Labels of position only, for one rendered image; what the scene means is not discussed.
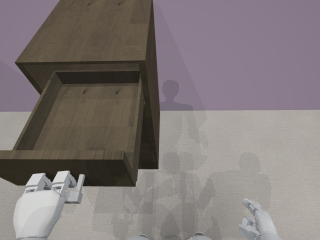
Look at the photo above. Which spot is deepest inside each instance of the robot right shin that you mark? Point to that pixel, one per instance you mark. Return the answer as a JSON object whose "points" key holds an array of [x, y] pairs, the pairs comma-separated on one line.
{"points": [[198, 234]]}

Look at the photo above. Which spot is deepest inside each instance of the left robot hand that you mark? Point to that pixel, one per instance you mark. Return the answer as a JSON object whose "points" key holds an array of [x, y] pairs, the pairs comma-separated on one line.
{"points": [[39, 208]]}

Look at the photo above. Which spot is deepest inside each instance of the drawer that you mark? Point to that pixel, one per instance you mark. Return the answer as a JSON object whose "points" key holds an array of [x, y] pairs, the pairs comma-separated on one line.
{"points": [[88, 122]]}

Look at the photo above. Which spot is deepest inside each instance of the cabinet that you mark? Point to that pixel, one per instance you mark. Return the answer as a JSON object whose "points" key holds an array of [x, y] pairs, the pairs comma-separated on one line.
{"points": [[101, 35]]}

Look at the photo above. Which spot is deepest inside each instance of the handle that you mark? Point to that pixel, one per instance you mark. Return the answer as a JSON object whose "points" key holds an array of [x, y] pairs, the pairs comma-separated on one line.
{"points": [[75, 197]]}

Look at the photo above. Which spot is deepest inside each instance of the right robot hand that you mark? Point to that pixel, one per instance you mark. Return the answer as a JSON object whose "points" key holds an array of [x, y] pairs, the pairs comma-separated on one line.
{"points": [[253, 229]]}

